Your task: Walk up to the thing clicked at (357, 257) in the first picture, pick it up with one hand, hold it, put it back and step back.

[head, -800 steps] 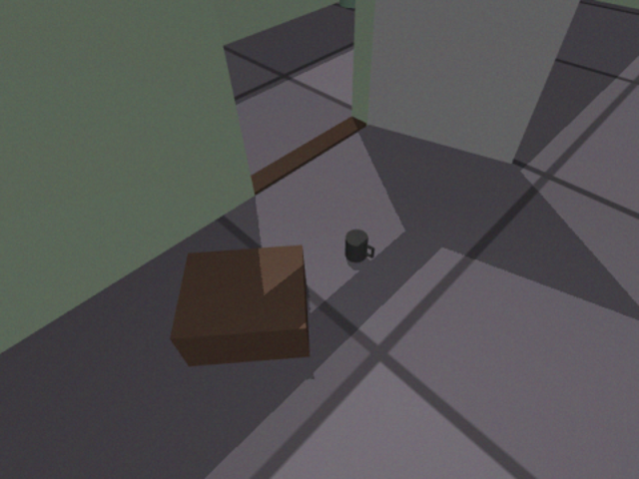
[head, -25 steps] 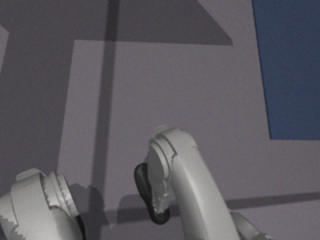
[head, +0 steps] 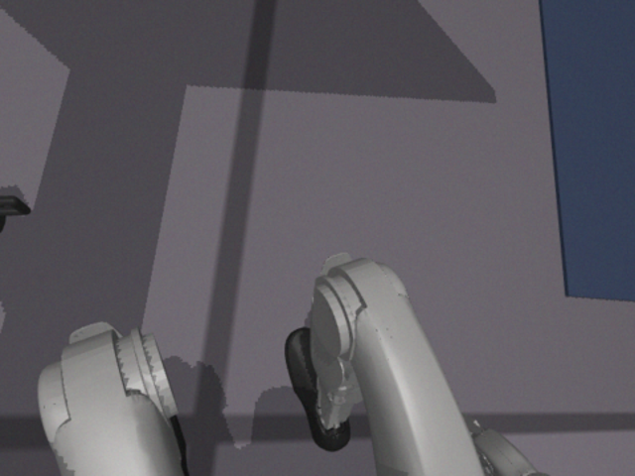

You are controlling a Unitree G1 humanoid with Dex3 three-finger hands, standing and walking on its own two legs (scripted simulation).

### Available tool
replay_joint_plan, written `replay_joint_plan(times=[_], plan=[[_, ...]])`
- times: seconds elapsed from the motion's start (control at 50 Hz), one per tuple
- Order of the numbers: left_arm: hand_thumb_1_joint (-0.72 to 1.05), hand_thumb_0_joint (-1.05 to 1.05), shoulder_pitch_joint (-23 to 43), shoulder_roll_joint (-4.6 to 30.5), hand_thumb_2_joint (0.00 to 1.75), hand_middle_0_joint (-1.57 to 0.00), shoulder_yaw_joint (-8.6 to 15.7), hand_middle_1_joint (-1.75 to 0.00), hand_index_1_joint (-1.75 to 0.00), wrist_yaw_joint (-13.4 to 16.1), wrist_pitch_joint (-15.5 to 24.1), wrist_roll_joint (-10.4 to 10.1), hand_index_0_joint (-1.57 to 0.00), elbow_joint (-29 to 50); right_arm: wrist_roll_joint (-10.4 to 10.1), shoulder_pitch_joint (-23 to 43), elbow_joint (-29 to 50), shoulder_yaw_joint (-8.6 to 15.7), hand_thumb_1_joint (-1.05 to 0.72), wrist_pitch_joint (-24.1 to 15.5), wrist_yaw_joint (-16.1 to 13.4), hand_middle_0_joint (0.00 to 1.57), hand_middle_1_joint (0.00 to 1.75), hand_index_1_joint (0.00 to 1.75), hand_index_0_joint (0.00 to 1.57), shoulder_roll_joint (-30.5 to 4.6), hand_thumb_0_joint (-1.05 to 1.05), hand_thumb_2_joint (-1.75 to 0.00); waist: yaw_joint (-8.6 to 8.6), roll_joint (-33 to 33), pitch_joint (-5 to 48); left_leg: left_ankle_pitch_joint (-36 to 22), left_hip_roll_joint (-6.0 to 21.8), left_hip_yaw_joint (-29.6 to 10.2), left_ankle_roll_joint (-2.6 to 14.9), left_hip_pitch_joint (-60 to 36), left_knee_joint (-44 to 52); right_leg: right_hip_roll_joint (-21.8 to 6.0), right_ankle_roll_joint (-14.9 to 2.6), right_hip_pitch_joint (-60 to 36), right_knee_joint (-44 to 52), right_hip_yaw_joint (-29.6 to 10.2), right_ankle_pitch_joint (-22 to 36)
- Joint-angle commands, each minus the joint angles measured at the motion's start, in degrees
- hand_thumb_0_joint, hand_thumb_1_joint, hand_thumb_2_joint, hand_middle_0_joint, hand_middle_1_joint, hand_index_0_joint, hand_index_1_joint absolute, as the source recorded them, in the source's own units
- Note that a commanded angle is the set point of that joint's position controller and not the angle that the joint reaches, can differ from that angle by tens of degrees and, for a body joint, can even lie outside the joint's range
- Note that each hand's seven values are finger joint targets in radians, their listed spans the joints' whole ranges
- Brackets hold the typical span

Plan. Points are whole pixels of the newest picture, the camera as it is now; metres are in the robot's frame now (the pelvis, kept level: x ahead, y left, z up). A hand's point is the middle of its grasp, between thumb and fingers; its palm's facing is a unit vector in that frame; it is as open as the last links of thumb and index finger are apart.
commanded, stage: settle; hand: left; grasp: from above
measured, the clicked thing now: out of the picture +0.47 +0.33 -0.25
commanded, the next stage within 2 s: lift in 0.54 s
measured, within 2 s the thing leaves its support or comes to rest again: neither
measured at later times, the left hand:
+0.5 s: hand out of the picture +0.45 +0.35 -0.12, palm faces -0.47 -0.10 -0.88, open 11.5 cm
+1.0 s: hand out of the picture +0.42 +0.35 -0.05, palm faces -0.49 -0.12 -0.87, open 11.4 cm
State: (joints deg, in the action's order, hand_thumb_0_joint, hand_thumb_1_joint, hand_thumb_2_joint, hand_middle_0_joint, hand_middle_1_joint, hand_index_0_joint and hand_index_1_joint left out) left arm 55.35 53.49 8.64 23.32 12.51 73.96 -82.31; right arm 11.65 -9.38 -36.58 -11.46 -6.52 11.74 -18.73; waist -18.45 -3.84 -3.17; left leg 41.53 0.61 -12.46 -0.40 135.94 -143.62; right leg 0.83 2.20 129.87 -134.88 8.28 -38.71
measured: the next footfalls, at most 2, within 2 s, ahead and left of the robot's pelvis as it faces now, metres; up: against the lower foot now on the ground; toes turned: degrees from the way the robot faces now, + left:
none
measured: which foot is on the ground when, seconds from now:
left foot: down 0.00-1.00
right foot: down 0.00-1.00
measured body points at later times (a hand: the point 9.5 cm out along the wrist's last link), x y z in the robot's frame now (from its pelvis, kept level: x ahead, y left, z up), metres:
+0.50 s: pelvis -0.01 +0.00 +0.03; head +0.23 +0.09 +0.40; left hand +0.47 +0.35 -0.07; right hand +0.07 -0.27 -0.06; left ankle +0.06 +0.13 -0.28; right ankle +0.11 -0.12 -0.28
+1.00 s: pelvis -0.01 +0.00 +0.07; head +0.21 +0.09 +0.46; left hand +0.44 +0.35 +0.00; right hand +0.06 -0.26 -0.03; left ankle +0.06 +0.13 -0.28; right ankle +0.11 -0.12 -0.28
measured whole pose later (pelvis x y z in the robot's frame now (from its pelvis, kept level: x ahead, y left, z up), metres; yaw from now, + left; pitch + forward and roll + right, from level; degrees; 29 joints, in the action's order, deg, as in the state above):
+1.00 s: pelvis -0.01 +0.00 +0.07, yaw +6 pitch +36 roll -8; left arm 49.5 43.3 3.0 3.4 8.9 64.7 -64.0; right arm 3.3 -12.9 -37.1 -3.5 2.6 6.3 -15.8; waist -12.3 1.8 6.5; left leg 37.8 0.6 -5.7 1.2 126.1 -127.5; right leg -0.7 2.4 121.6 -122.4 3.3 -37.0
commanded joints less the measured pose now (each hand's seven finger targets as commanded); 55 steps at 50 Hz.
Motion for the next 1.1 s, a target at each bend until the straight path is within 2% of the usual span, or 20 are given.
replay_joint_plan(times=[0.0, 0.06, 0.1, 0.16, 0.24, 0.34, 0.42, 0.52, 0.6, 0.62, 0.64, 0.66, 0.7, 0.78, 0.82, 0.94, 0.96, 1.0, 1.02, 1.08], plan=[[0.33, 0.0, 17.5, 15.7, 1.16, -0.74, 1.9, -1.1, -1.1, 1.7, -1.0, -3.1, -0.75, 18.4, -1.6, -11.3, -0.7, 8.1, -0.91, 0.7, -0.2, 0.2, 0.3, 0.3, 0.2, -16.1, 0.0, -0.9, 2.16, 34.3, 46.7, -20.8, 0.5, 7.5, 0.36, -36.6, 16.0, 2.1, -4.78, -21.2, 11.2, 3.2, 19.4], [0.36, 0.0, 19.3, 14.0, 1.16, -0.77, 1.7, -1.08, -1.08, 0.2, -2.1, -4.1, -0.77, 19.9, -2.5, -12.1, -1.0, 9.6, -0.91, 1.4, -0.4, 0.2, 0.3, 0.3, 0.2, -16.0, 0.0, -0.9, 2.14, 32.7, 45.5, -19.3, 0.1, 7.6, 0.38, -36.5, 17.3, 1.7, -4.9, -19.1, 12.3, 3.0, 17.8], [0.38, 0.0, 21.4, 11.7, 1.19, -0.79, -0.1, -1.09, -1.09, -1.2, -2.7, -4.4, -0.78, 19.2, -3.0, -12.5, -1.2, 9.6, -0.91, 2.0, -0.4, 0.2, 0.3, 0.3, 0.2, -15.1, 0.0, -0.9, 1.21, 30.4, 46.1, -17.8, 0.2, 7.4, 0.89, -36.2, 18.0, 1.9, -4.61, -19.6, 13.3, 2.7, 17.0], [0.41, 0.0, 20.2, 10.1, 1.19, -0.81, -1.4, -1.1, -1.1, -3.3, -3.3, -5.1, -0.81, 16.7, -3.6, -12.6, -1.7, 9.9, -0.91, 2.9, -0.9, 0.2, 0.3, 0.3, 0.2, -14.7, 0.0, -0.9, 2.03, 27.5, 44.6, -14.7, -0.2, 7.8, 1.19, -34.4, 19.7, 1.7, -4.69, -19.8, 14.6, 2.3, 14.4], [0.46, 0.0, 21.1, 8.7, 1.19, -0.82, -3.2, -1.14, -1.12, -6.6, -3.5, -5.6, -0.84, 15.5, -4.2, -13.1, -1.6, 10.1, -0.91, 4.0, -1.7, 0.2, 0.3, 0.3, 0.2, -13.9, 0.0, -0.9, 1.23, 23.5, 44.6, -15.1, -0.4, 8.6, 1.88, -32.7, 19.6, 1.7, -4.18, -23.4, 16.3, 1.4, 15.2], [0.5, 0.0, 21.8, 11.5, 1.2, -0.85, -1.9, -1.17, -1.14, -9.6, -2.3, -5.8, -0.87, 16.6, -4.5, -13.5, -0.8, 9.9, -0.91, 5.3, -3.0, 0.2, 0.3, 0.3, 0.2, -14.0, 0.0, -0.9, 2.26, 21.5, 45.3, -15.7, -0.7, 9.3, 1.99, -31.1, 20.0, 1.6, -4.15, -26.8, 17.8, 0.5, 15.1], [0.51, 0.0, 22.7, 12.7, 1.18, -0.85, -1.3, -1.17, -1.14, -10.4, -1.1, -5.1, -0.88, 19.5, -5.1, -13.1, -0.2, 9.9, -0.91, 6.2, -3.9, 0.2, 0.3, 0.3, 0.2, -13.4, 0.0, -0.9, 3.52, 23.7, 46.9, -15.9, -0.6, 9.1, 1.53, -34.2, 21.6, 1.5, -4.53, -25.4, 17.5, 0.5, 14.4], [0.53, 0.0, 23.9, 13.4, 1.22, -0.87, -0.8, -1.17, -1.14, -9.9, -0.9, -4.4, -0.89, 20.9, -5.4, -13.1, 0.2, 10.2, -0.91, 7.0, -4.6, 0.2, 0.3, 0.3, 0.2, -13.4, 0.0, -0.9, 3.91, 26.9, 46.8, -15.4, -0.7, 9.0, 1.17, -37.0, 23.3, 1.3, -4.89, -22.7, 17.6, 0.7, 13.6], [0.47, 0.0, 25.2, 11.8, 1.2, -0.87, -1.8, -1.14, -1.13, -10.0, -1.2, -4.7, -0.88, 20.8, -5.6, -13.7, -0.4, 10.3, -0.92, 7.2, -4.8, 0.2, 0.3, 0.3, 0.2, -12.8, 0.0, -0.91, 3.05, 26.9, 47.0, -13.1, -0.6, 8.7, 1.36, -37.7, 24.9, 1.2, -4.7, -22.2, 18.2, 0.8, 12.3], [0.43, 0.0, 24.2, 12.4, 1.19, -0.79, -1.5, -1.07, -1.06, -9.9, -1.5, -4.5, -0.8, 20.4, -5.8, -13.9, -0.4, 10.5, -0.89, 7.3, -4.9, 0.2, 0.3, 0.3, 0.2, -13.0, 0.0, -0.89, 3.72, 26.6, 47.8, -12.9, -0.7, 8.7, 1.39, -37.7, 25.4, 1.3, -4.82, -22.5, 18.3, 0.7, 12.0], [0.43, 0.0, 23.3, 13.4, 1.17, -0.84, -0.7, -1.13, -1.11, -10.1, -1.9, -4.8, -0.85, 20.9, -6.0, -13.9, -0.2, 10.7, -0.92, 7.4, -5.0, 0.2, 0.3, 0.3, 0.2, -13.0, 0.0, -0.91, 4.63, 26.6, 49.1, -13.2, -0.7, 9.1, 1.55, -38.0, 25.5, 1.2, -4.76, -23.3, 18.6, 0.4, 12.2], [0.41, 0.0, 24.2, 12.7, 1.17, -0.77, -1.0, -1.07, -1.05, -10.4, -2.1, -5.5, -0.78, 22.4, -6.1, -13.9, 0.2, 10.9, -0.89, 7.4, -5.1, 0.2, 0.3, 0.3, 0.2, -12.9, 0.0, -0.89, 4.47, 27.3, 50.4, -12.9, -0.8, 9.1, 1.54, -39.0, 26.2, 1.1, -4.74, -23.5, 18.9, 0.2, 12.1], [0.47, 0.0, 23.4, 10.3, 1.18, -0.85, -2.3, -1.11, -1.1, -11.3, -2.7, -6.4, -0.86, 22.0, -6.4, -14.2, -0.2, 11.3, -0.91, 7.4, -5.2, 0.2, 0.3, 0.3, 0.2, -12.6, 0.0, -0.91, 3.95, 27.4, 48.8, -11.8, -0.5, 8.6, 1.4, -39.6, 27.4, 1.0, -4.76, -22.6, 19.3, 0.2, 11.2], [0.5, 0.0, 21.1, 11.1, 1.19, -0.88, -1.2, -1.11, -1.09, -13.7, -3.8, -8.6, -0.89, 23.6, -7.2, -14.5, 0.1, 12.3, -0.91, 7.7, -5.8, 0.2, 0.3, 0.3, 0.2, -12.9, 0.0, -0.91, 5.5, 25.7, 48.5, -10.9, -1.0, 8.9, 1.64, -39.4, 29.2, 0.6, -4.95, -23.1, 21.3, -0.4, 10.2], [0.53, 0.0, 19.9, 9.5, 1.2, -0.9, -2.1, -1.1, -1.09, -14.9, -3.9, -8.8, -0.91, 25.4, -7.5, -14.6, 0.4, 12.7, -0.91, 8.0, -6.0, 0.2, 0.3, 0.3, 0.2, -12.5, 0.0, -0.91, 5.95, 25.6, 50.2, -10.7, -0.9, 8.9, 1.63, -40.7, 30.5, 0.6, -4.98, -24.4, 22.0, -0.7, 10.1], [0.58, 0.0, 16.9, 8.3, 1.24, -0.93, -1.9, -1.12, -1.11, -17.4, -3.8, -11.0, -0.94, 33.3, -8.8, -14.7, 1.0, 13.8, -0.91, 8.6, -6.7, 0.2, 0.3, 0.3, 0.2, -11.6, 0.0, -0.91, 7.19, 24.5, 53.7, -15.2, -0.8, 8.8, 1.88, -46.2, 32.9, 0.4, -4.61, -28.0, 24.7, -1.7, 13.5], [0.58, 0.0, 15.4, 9.0, 1.25, -0.95, -1.0, -1.11, -1.1, -17.7, -3.8, -11.2, -0.95, 33.5, -9.1, -14.6, 0.9, 13.8, -0.91, 8.7, -6.9, 0.2, 0.3, 0.3, 0.2, -11.7, 0.0, -0.91, 7.78, 23.8, 52.9, -16.0, -0.9, 8.4, 1.88, -46.8, 33.5, 0.1, -4.53, -27.7, 25.1, -1.8, 13.8], [0.58, 0.0, 13.4, 6.8, 1.24, -0.94, -1.6, -1.1, -1.09, -18.5, -3.7, -12.0, -0.95, 34.6, -9.2, -14.4, 1.4, 14.2, -0.91, 8.9, -7.2, 0.2, 0.3, 0.3, 0.2, -11.6, 0.0, -0.91, 7.6, 23.6, 51.2, -16.4, -0.8, 7.4, 1.59, -48.7, 35.0, -0.1, -4.74, -27.1, 26.2, -1.7, 13.4], [0.56, 0.0, 15.3, 7.5, 1.24, -0.93, -1.5, -1.09, -1.09, -18.8, -3.4, -12.2, -0.93, 38.3, -9.4, -13.8, 1.9, 14.5, -0.91, 8.9, -7.4, 0.2, 0.3, 0.3, 0.2, -11.4, 0.0, -0.91, 7.93, 24.1, 53.5, -15.9, -0.8, 7.7, 1.71, -49.6, 35.7, 0.0, -4.8, -28.2, 26.9, -1.9, 13.3], [0.57, 0.0, 9.5, 6.3, 1.23, -0.92, -1.1, -1.09, -1.09, -19.3, -3.5, -13.3, -0.93, 39.8, -9.9, -13.3, 2.7, 14.7, -0.9, 9.1, -7.7, 0.2, 0.3, 0.3, 0.2, -10.5, 0.0, -0.91, 9.41, 22.5, 53.5, -14.1, -0.7, 8.0, 2.15, -50.4, 39.0, 0.0, -4.13, -32.2, 29.4, -2.5, 13.0]])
